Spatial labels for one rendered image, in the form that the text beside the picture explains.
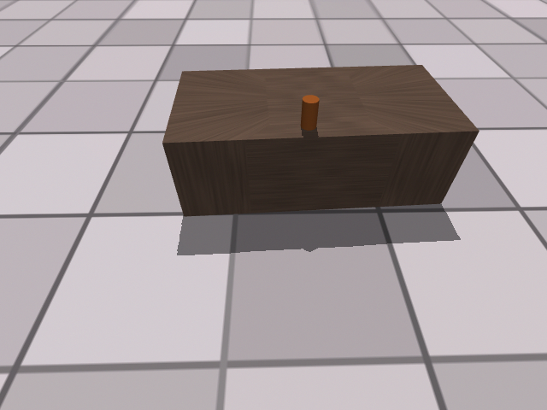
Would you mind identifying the can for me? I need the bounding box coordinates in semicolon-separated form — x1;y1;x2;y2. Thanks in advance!
301;95;320;131

